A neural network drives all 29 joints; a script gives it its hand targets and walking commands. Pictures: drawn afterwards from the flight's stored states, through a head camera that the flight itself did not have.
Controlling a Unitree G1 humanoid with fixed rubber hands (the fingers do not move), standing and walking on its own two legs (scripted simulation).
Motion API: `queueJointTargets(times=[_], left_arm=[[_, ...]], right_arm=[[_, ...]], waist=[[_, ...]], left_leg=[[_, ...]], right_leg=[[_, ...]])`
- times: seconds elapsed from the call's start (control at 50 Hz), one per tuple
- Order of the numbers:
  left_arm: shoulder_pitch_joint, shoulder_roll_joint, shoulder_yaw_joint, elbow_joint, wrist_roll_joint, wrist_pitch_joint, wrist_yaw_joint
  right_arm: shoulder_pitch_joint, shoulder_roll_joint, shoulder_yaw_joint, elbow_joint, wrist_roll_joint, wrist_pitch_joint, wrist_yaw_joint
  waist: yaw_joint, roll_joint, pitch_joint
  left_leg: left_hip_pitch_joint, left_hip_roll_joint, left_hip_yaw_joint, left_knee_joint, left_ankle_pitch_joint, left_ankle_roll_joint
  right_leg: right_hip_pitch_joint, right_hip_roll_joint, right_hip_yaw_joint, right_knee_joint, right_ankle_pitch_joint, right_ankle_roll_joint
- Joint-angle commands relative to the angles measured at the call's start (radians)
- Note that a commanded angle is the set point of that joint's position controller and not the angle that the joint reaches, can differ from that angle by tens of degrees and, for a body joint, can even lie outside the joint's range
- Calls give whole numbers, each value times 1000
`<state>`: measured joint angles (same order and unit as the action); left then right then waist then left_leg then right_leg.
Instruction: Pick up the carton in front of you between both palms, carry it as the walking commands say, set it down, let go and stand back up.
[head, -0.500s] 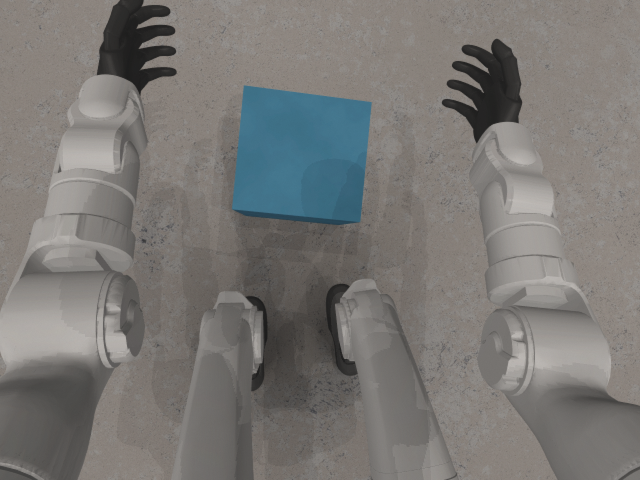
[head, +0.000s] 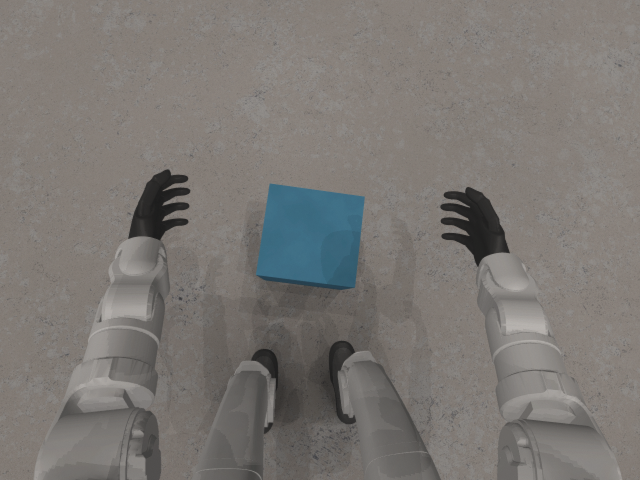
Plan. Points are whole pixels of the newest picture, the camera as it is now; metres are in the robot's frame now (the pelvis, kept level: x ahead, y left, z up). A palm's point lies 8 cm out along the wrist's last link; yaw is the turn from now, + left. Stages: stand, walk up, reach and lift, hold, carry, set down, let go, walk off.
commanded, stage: let go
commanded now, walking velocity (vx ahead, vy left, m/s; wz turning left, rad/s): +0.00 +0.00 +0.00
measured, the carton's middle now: (309, 242) +0.43 -0.03 -0.58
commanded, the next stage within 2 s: stand in 0.98 s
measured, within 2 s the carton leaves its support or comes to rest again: neither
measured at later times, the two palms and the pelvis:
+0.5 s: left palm (59, 371) +0.24 +0.23 -0.01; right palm (563, 376) +0.21 -0.24 +0.00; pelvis +0.06 +0.00 +0.07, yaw -1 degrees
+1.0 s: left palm (42, 424) +0.20 +0.23 +0.00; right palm (573, 386) +0.20 -0.24 +0.01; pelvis +0.04 +0.00 +0.07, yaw -2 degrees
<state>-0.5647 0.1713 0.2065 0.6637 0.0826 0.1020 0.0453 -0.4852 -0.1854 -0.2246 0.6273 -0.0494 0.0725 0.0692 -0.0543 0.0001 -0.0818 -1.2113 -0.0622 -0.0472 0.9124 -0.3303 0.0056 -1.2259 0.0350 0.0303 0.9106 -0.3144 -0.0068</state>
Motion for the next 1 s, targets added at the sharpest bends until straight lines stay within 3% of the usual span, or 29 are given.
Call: queueJointTargets(times=[0.0, 0.22, 0.32, 0.44, 0.58, 0.68, 0.84, 0.86, 0.96, 0.98], left_arm=[[-41, 92, -11, -160, -15, -45, -9], [430, 93, -65, -154, -49, -124, -44], [581, 105, -85, -215, -58, -143, -56], [714, 112, -117, -266, -72, -124, -75], [744, 117, -146, -310, -83, -46, -108], [734, 125, -147, -328, -83, 3, -118], [734, 129, -138, -345, -66, 35, -114], [790, 138, -131, -282, -79, 3, -97], [736, 133, -154, -323, -90, -3, -83], [869, 200, -135, -146, -31, -70, -43]], right_arm=[[15, -112, 21, -126, 22, -36, 10], [456, -86, 114, -172, 73, -105, -7], [603, -98, 141, -239, 79, -117, -13], [680, -109, 166, -274, 82, -91, -6], [668, -130, 157, -285, 59, -13, 6], [664, -130, 148, -284, 38, 39, 6], [656, -124, 142, -297, 30, 70, 7], [605, -156, 146, -359, 11, 124, -18], [632, -133, 174, -346, 29, 157, -47], [691, -206, 160, -194, 1, 4, -79]], waist=[[-12, 12, -693], [8, -19, -472], [19, -11, -330], [47, 35, -125], [53, 18, 86], [45, -8, 152], [50, 11, 166], [70, -17, 117], [52, 27, 131], [66, 124, 172]], left_leg=[[459, 8, 15, -114, 308, -25], [638, 10, 3, -282, 407, -16], [829, 17, 5, -384, 428, -15], [1011, 30, 12, -500, 388, -24], [1057, 48, 13, -564, 214, -22], [1075, 51, 16, -569, 168, -17], [1078, 49, 18, -555, 197, -16], [1138, 50, 12, -523, 268, -17], [1129, 43, 14, -505, 276, -19], [1012, 149, 1, -539, -189, -30]], right_leg=[[592, -4, 0, -93, 395, 18], [921, -26, 48, -240, 635, 34], [1005, -21, 37, -352, 593, 36], [1064, -3, 10, -482, 416, 28], [1100, 3, -13, -531, 204, 16], [1127, 2, -19, -531, 166, 16], [1176, 3, -17, -515, 189, 11], [1162, 26, -26, -489, 179, 16], [1111, 20, -14, -486, 173, 12], [898, -92, 90, -546, -65, 39]])
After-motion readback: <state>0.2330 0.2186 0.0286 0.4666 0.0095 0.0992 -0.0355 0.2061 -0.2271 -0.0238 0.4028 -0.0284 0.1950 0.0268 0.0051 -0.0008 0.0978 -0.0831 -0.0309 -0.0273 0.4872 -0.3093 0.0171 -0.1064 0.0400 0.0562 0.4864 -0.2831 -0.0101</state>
